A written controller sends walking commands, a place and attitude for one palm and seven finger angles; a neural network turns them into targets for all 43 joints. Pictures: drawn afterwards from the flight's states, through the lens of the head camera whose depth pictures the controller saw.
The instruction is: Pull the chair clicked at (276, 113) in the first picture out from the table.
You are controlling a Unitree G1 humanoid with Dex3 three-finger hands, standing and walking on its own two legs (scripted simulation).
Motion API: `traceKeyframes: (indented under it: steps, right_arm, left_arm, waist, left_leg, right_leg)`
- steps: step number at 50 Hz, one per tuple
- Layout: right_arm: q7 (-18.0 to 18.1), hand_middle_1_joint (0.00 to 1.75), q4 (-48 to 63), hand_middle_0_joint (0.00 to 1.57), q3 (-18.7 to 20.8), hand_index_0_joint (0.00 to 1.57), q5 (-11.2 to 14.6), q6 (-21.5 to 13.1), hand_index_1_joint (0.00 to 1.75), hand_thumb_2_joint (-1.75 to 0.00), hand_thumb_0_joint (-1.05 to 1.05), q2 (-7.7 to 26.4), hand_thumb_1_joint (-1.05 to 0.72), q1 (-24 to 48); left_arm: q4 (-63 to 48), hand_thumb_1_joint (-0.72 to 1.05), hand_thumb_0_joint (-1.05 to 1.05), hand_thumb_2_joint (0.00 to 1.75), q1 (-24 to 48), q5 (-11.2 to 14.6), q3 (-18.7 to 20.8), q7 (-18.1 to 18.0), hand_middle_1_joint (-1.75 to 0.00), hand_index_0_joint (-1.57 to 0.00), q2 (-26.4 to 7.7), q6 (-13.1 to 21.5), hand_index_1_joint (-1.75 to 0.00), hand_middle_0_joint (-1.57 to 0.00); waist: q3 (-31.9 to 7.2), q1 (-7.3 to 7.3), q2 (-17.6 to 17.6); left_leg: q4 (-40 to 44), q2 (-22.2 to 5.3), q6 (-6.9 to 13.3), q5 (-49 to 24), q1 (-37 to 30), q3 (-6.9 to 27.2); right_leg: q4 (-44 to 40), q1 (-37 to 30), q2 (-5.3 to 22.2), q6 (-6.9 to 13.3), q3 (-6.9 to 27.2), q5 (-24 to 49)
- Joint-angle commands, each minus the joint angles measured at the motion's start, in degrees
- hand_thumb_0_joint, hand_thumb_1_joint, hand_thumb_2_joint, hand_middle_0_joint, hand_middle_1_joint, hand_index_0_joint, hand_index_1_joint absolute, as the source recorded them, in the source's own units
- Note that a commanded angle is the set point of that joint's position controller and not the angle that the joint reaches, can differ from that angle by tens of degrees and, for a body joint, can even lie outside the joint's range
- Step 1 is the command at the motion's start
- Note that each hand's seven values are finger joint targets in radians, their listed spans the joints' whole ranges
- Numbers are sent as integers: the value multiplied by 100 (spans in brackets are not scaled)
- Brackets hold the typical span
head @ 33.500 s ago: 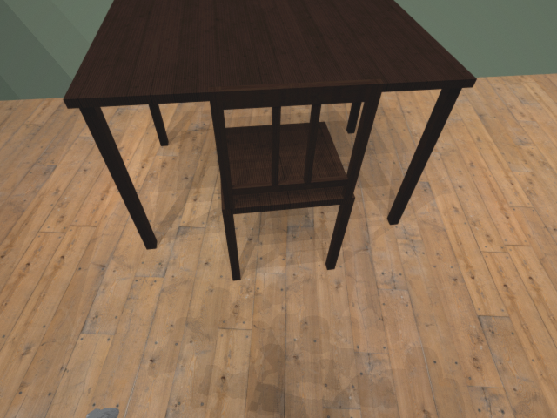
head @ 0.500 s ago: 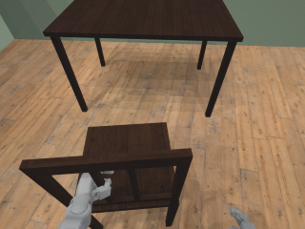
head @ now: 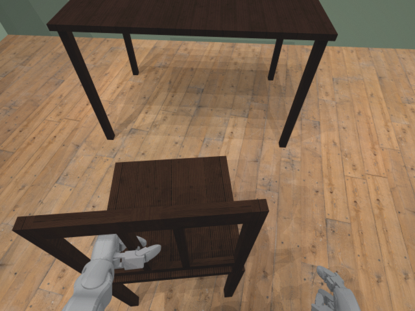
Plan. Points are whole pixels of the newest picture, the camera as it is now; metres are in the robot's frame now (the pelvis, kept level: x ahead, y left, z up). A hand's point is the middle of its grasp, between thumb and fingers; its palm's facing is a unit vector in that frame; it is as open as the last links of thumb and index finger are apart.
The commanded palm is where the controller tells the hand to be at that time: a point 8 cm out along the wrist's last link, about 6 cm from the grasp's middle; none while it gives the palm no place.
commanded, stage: open the thumb and straighten the fingers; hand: left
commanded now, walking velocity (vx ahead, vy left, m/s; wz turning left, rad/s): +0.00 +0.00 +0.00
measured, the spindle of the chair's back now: (137, 250) +0.26 +0.16 -0.09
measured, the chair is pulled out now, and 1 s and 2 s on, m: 0.69 0.69 0.69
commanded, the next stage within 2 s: draw the fingers out of the gap in 0.48 s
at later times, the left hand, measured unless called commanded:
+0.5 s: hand (126, 243) +0.27 +0.18 -0.06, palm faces +0.04 -0.98 -0.17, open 17.1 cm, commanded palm +0.24 +0.22 -0.04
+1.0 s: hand (115, 279) +0.20 +0.19 -0.06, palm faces +0.06 -0.98 -0.17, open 17.4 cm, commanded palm +0.17 +0.24 -0.04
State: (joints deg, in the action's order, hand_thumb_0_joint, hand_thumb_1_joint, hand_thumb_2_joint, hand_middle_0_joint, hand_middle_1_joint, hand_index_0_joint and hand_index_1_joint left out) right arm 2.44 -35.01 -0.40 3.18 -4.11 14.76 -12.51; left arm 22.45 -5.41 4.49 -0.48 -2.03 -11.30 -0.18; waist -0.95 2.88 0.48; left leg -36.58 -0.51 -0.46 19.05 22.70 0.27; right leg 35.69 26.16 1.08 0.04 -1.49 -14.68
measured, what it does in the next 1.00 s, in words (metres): stands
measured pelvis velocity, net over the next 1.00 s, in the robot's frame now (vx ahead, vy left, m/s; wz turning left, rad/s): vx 0.02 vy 0.01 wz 0.05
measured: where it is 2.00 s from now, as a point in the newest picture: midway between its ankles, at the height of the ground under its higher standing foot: outside the picture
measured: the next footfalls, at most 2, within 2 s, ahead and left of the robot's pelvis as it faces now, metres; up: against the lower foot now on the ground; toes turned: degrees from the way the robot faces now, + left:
none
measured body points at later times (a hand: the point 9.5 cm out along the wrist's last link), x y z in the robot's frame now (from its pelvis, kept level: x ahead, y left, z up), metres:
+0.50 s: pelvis +0.03 +0.00 -0.02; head +0.08 -0.01 +0.42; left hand +0.26 +0.23 -0.05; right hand +0.20 -0.24 -0.11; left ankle +0.00 +0.13 -0.72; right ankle +0.04 -0.12 -0.72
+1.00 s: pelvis +0.02 +0.01 -0.03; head +0.07 +0.01 +0.41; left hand +0.19 +0.24 -0.05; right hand +0.21 -0.23 -0.11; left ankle +0.00 +0.13 -0.72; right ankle +0.04 -0.12 -0.72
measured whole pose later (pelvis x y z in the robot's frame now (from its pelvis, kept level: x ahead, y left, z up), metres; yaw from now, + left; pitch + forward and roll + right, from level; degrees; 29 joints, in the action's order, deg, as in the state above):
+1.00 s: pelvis +0.02 +0.01 -0.03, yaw +3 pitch +11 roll -2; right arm 5.9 -29.0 -0.8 2.5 -8.7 13.9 -14.4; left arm -5.6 -27.9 5.4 0.0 0.1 -13.6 -11.4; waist -7.1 1.4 2.7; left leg -53.6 0.4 0.1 28.8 35.6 3.4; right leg 50.6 37.0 2.3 -0.7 -4.4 -24.3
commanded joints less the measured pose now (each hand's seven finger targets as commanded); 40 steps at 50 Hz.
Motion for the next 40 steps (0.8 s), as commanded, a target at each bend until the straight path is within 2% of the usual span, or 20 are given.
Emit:
traceKeyframes:
  steps: [1, 3, 8, 9, 12, 13, 14, 17, 20, 22, 23, 25, 27, 28, 29, 31, 33, 36, 38, 40]
  right_arm:
    - [63, 30, 877, 20, 222, 20, -25, -336, 30, -90, 0, 779, -90, 423]
    - [94, 30, 952, 20, 214, 20, -28, -409, 30, -90, 0, 781, -90, 413]
    - [170, 30, 1015, 20, 249, 20, -68, -604, 30, -90, 0, 808, -90, 209]
    - [179, 30, 1010, 20, 254, 20, -80, -624, 30, -90, 0, 819, -90, 145]
    - [166, 30, 1072, 20, 241, 20, -97, -624, 30, -90, 0, 822, -90, 95]
    - [194, 30, 989, 20, 250, 20, -89, -552, 30, -90, 0, 884, -90, 24]
    - [200, 30, 1063, 20, 229, 20, -116, -512, 30, -90, 0, 848, -90, 45]
    - [201, 30, 1190, 20, 226, 20, -104, -487, 30, -90, 0, 793, -90, 12]
    - [205, 30, 1295, 20, 217, 20, -93, -524, 30, -90, 0, 771, -90, 11]
    - [213, 30, 1297, 20, 236, 20, -98, -569, 30, -90, 0, 780, -90, -36]
    - [226, 30, 1284, 20, 229, 20, -94, -578, 30, -90, 0, 799, -90, -56]
    - [251, 30, 1276, 20, 240, 20, -98, -605, 30, -90, 0, 829, -90, -67]
    - [267, 30, 1299, 20, 256, 20, -107, -616, 30, -90, 0, 824, -90, -68]
    - [280, 30, 1286, 20, 247, 20, -103, -610, 30, -90, 0, 840, -90, -89]
    - [313, 30, 1232, 20, 283, 20, -99, -573, 30, -90, 0, 866, -90, -121]
    - [312, 30, 1326, 20, 274, 20, -106, -577, 30, -90, 0, 789, -90, -49]
    - [291, 30, 1390, 20, 264, 20, -89, -606, 30, -90, 0, 705, -90, 8]
    - [300, 30, 1404, 20, 284, 20, -74, -616, 30, -90, 0, 709, -90, 50]
    - [325, 30, 1428, 20, 271, 20, -68, -630, 30, -90, 0, 729, -90, 83]
    - [369, 30, 1412, 20, 268, 20, -73, -648, 30, -90, 0, 752, -90, 95]
  left_arm:
    - [-1066, -55, 0, 20, 784, 62, 506, -17, -116, -40, -743, 20, -116, -40]
    - [-1249, -55, 0, 20, 919, 90, 215, 53, -101, -35, -436, -98, -101, -35]
    - [-1916, -55, 0, 20, 639, 140, 111, 159, -65, -22, -392, -180, -65, -22]
    - [-1951, -55, 0, 20, 562, 129, 243, 137, -58, -20, -524, -203, -58, -20]
    - [-1973, -55, 0, 20, 142, 35, 220, 95, -36, -13, -501, -365, -36, -13]
    - [-1774, -55, 0, 20, 449, -8, 899, 39, -29, -10, -1197, -436, -29, -10]
    - [-1870, -55, 0, 20, 392, -44, 762, 54, -22, -7, -1027, -489, -22, -7]
    - [-2101, -55, 0, 20, 86, -37, 723, 93, 0, 0, -933, -635, 0, 0]
    - [-2547, -55, 0, 20, -131, 47, 476, 192, 0, 0, -703, -689, 0, 0]
    - [-2637, -55, 0, 20, -412, 92, 436, 240, 0, 0, -674, -732, 0, 0]
    - [-2666, -55, 0, 20, -339, 113, 344, 268, 0, 0, -618, -748, 0, 0]
    - [-2682, -55, 0, 20, -383, 118, 330, 306, 0, 0, -630, -786, 0, 0]
    - [-2716, -55, 0, 20, -633, 114, 457, 283, 0, 0, -728, -807, 0, 0]
    - [-2754, -55, 0, 20, -535, 93, 457, 269, 0, 0, -773, -813, 0, 0]
    - [-2787, -55, 0, 20, -339, 83, 1070, 213, 0, 0, -1350, -786, 0, 0]
    - [-3038, -55, 0, 20, -749, 34, 895, 210, 0, 0, -1175, -766, 0, 0]
    - [-3231, -55, 0, 20, -1165, 18, 615, 206, 0, 0, -880, -770, 0, 0]
    - [-3339, -55, 0, 20, -1530, 82, 537, 228, 0, 0, -790, -835, 0, 0]
    - [-3314, -55, 0, 20, -1635, 118, 433, 273, 0, 0, -721, -887, 0, 0]
    - [-3345, -55, 0, 20, -1539, 125, 507, 295, 0, 0, -831, -896, 0, 0]
  waist:
    - [-1218, -46, -112]
    - [-1329, 0, -107]
    - [-1907, -2, -28]
    - [-1905, -22, -95]
    - [-1714, -47, -213]
    - [-1567, -29, -295]
    - [-1631, -84, -275]
    - [-1767, -114, -67]
    - [-1914, -69, 252]
    - [-1957, -44, 129]
    - [-1878, 41, -39]
    - [-1747, 71, -44]
    - [-1777, 4, -116]
    - [-1743, 44, -206]
    - [-1822, -31, -138]
    - [-1899, -128, 230]
    - [-1895, -158, 383]
    - [-1789, -129, 215]
    - [-1596, -50, -120]
    - [-1394, -13, -61]
  left_leg:
    - [296, -23, 153, -312, 382, 54]
    - [170, -14, 157, -349, 394, 72]
    - [-183, -21, 125, -1117, 192, 128]
    - [-229, -26, 111, -1229, 239, 152]
    - [-336, -26, 102, -1351, 402, 167]
    - [-383, -19, 109, -1223, 582, 147]
    - [-369, 13, 116, -1206, 636, 132]
    - [-486, 23, 124, -1417, 587, 83]
    - [-598, -11, 105, -1905, 411, 115]
    - [-697, -38, 110, -1997, 374, 140]
    - [-729, -39, 120, -1925, 420, 163]
    - [-767, -27, 133, -1871, 516, 184]
    - [-799, -13, 124, -1770, 591, 191]
    - [-815, -9, 133, -1723, 633, 197]
    - [-817, 7, 121, -1653, 693, 193]
    - [-789, 15, 107, -1793, 556, 171]
    - [-788, -9, 76, -1973, 487, 191]
    - [-819, -30, 91, -1888, 563, 233]
    - [-837, -9, 124, -1432, 794, 237]
    - [-828, 11, 146, -1095, 929, 259]
  right_leg:
    - [-188, -523, 133, 87, 6, 95]
    - [-58, -363, 124, 69, -57, 108]
    - [314, -360, 123, 71, -134, 820]
    - [372, -371, 121, 81, -147, 929]
    - [514, -227, 121, 78, -200, 1039]
    - [512, -174, 113, 67, -148, 1021]
    - [552, -255, 120, 69, -157, 1013]
    - [612, -339, 140, 83, -130, 1278]
    - [679, -354, 153, 113, -160, 1598]
    - [711, -296, 145, 76, -206, 1666]
    - [709, -229, 134, 58, -222, 1669]
    - [724, -154, 128, 70, -252, 1663]
    - [774, -135, 139, 53, -273, 1564]
    - [782, -93, 132, 49, -272, 1550]
    - [797, -151, 131, 64, -233, 1505]
    - [837, -180, 159, 101, -237, 1494]
    - [868, -145, 168, 112, -262, 1427]
    - [859, -85, 153, 104, -304, 1348]
    - [811, 30, 132, 66, -328, 1067]
    - [778, 171, 122, 76, -331, 757]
